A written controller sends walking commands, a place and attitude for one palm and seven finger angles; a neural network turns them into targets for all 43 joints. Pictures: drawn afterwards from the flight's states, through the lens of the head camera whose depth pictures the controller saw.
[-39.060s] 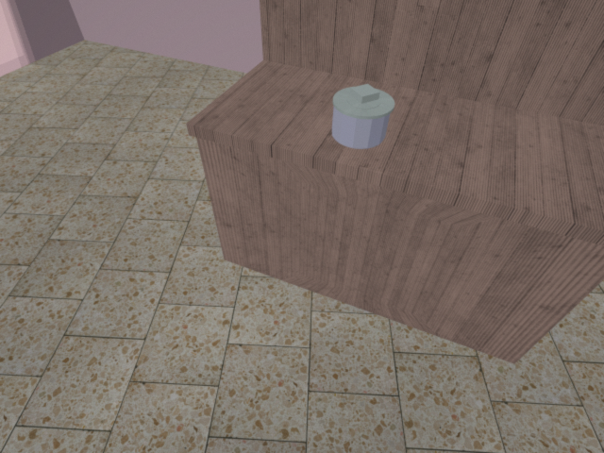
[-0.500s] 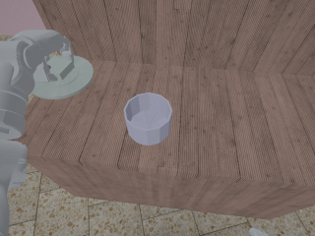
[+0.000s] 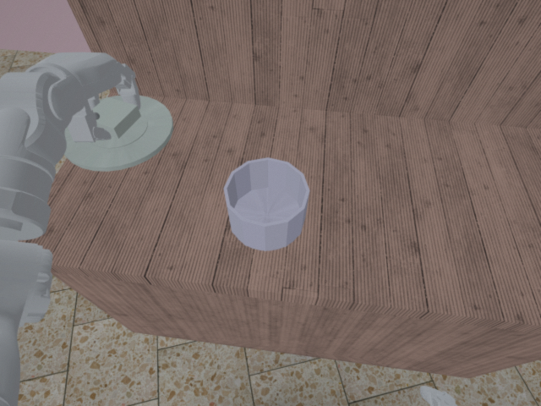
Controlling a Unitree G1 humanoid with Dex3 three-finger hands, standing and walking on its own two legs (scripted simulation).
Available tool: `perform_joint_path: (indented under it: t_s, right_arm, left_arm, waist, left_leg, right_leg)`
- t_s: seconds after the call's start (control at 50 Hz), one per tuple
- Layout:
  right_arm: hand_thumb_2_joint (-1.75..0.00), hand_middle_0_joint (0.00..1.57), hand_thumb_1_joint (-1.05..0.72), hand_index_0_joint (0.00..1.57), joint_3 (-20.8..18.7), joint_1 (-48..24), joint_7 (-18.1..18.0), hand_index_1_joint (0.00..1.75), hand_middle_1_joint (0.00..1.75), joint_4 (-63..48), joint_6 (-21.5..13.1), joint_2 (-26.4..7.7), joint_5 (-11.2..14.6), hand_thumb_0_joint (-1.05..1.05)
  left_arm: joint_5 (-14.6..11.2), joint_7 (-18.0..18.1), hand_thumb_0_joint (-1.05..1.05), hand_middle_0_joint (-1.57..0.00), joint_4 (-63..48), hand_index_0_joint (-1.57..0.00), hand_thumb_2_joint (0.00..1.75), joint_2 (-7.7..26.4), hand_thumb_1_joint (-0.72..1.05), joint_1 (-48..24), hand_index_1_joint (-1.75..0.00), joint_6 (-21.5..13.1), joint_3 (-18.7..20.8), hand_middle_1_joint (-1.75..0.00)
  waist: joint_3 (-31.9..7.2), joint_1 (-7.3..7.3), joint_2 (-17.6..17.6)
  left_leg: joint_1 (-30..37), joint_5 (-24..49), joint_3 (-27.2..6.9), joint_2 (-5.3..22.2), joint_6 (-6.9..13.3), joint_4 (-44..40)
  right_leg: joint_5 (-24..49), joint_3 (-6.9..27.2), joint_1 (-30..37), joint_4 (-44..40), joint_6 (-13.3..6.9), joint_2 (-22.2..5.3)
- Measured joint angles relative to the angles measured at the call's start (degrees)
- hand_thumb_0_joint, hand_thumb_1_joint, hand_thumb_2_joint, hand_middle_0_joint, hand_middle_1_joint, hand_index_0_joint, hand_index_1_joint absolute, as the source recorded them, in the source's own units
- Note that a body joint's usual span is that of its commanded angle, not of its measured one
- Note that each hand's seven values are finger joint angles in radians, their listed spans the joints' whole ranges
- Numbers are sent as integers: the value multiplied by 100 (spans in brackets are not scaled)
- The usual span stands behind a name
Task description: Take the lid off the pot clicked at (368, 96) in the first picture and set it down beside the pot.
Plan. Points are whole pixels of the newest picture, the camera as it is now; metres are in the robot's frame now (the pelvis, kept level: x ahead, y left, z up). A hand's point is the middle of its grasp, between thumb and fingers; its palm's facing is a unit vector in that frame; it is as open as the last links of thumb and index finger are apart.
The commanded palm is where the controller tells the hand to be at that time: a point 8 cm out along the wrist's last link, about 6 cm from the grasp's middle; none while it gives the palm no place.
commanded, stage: lower the lid onto the table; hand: left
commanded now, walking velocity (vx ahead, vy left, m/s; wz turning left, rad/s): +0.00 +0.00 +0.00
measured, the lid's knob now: (112, 117) +0.50 +0.23 +0.14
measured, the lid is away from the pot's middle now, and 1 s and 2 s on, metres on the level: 0.23 0.21 0.23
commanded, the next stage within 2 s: none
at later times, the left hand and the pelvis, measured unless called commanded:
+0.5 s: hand (118, 130) +0.47 +0.22 +0.14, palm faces -0.33 +0.03 -0.94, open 9.0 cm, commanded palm +0.46 +0.21 +0.21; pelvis +0.00 +0.00 +0.00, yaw -1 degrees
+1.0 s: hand (119, 158) +0.45 +0.22 +0.11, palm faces -0.41 -0.01 -0.91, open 9.0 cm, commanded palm +0.47 +0.23 +0.17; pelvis +0.00 -0.02 +0.00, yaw -1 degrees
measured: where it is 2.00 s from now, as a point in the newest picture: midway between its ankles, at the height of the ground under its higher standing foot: outside the picture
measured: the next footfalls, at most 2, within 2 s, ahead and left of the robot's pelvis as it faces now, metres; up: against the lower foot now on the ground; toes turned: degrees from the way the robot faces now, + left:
none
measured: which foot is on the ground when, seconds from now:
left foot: down 0.00-1.00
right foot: down 0.00-1.00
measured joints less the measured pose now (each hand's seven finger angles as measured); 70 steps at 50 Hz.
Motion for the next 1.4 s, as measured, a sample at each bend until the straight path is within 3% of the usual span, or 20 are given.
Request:
perform_joint_path:
  t_s: [0.24, 0.38, 0.54, 0.64, 0.84, 1.0, 1.12, 1.2, 1.4]
  right_arm:
    - [-90, 20, -91, 20, -41, 118, 4, 30, 30, 17, 66, 3, -12, 0]
    - [-90, 20, -91, 20, -33, 168, -15, 30, 30, 41, 33, -6, -38, 0]
    - [-90, 20, -91, 20, -72, 212, 12, 30, 30, 13, 81, -22, -29, 0]
    - [-90, 20, -91, 20, -43, 175, -42, 30, 30, 33, 117, -12, -13, 0]
    - [-90, 20, -91, 20, -41, 167, -205, 30, 30, 66, 117, -20, 8, 0]
    - [-90, 20, -91, 20, -51, 136, -263, 30, 30, 200, 197, -102, 53, 0]
    - [-90, 20, -91, 20, -64, 141, -332, 30, 30, 199, 168, -83, 53, 0]
    - [-90, 20, -91, 20, -86, 168, -331, 30, 30, 221, 167, -77, 25, 0]
    - [-90, 20, -91, 20, -96, 163, -273, 30, 30, 246, 240, -32, 13, 0]
  left_arm:
    - [74, 135, -3, -76, -6, -60, 104, -211, 3, 121, -78, 71, -190, -88]
    - [9, 298, -3, -76, 8, -60, 104, -266, 3, 310, -78, -100, 24, -88]
    - [140, 426, -3, -76, -8, -60, 104, -318, 3, 462, -78, -17, -20, -88]
    - [71, 431, -2, -76, 112, -60, 104, -322, 3, 609, -78, -96, 35, -88]
    - [144, 534, -3, -76, 409, -60, 104, -126, 3, 683, -78, -386, 91, -88]
    - [-12, 584, -2, -76, 616, -60, 104, -83, 3, 789, -78, -566, 178, -88]
    - [132, 620, -3, -76, 537, -60, 104, -8, 3, 882, -78, -631, 167, -88]
    - [77, 689, -2, -76, 447, -60, 104, -2, 4, 1014, -77, -794, 351, -88]
    - [215, 834, -3, -76, 692, -59, 104, -70, 4, 981, -77, -765, 390, -88]
  waist:
    - [-29, 8, 4]
    - [-63, -38, 9]
    - [-67, -28, 42]
    - [-71, -19, 44]
    - [-38, -25, -42]
    - [-41, -5, -23]
    - [2, -43, -66]
    - [-25, -63, -55]
    - [-65, -82, -24]
  left_leg:
    - [-59, -22, 14, -17, 15, 34]
    - [-19, -40, 57, 5, 8, 26]
    - [-42, -51, 59, 37, -33, 72]
    - [-8, -67, 66, 73, -59, 92]
    - [-59, -92, 28, 163, -148, 168]
    - [-96, -156, 20, 219, -179, 256]
    - [-172, -174, 27, 246, -193, 288]
    - [-186, -188, 40, 244, -189, 283]
    - [-353, -249, 87, 240, -161, 391]
  right_leg:
    - [-40, 20, -77, 68, -42, -14]
    - [-40, 72, -59, 65, -14, 5]
    - [-69, 79, -100, 141, -37, 35]
    - [-71, 91, -70, 153, 36, 65]
    - [-90, 59, -111, 209, -6, 154]
    - [-119, 55, -130, 243, -18, 209]
    - [-122, 64, -203, 257, -37, 235]
    - [-129, 78, -220, 246, -29, 233]
    - [-174, 124, -400, 352, -7, 223]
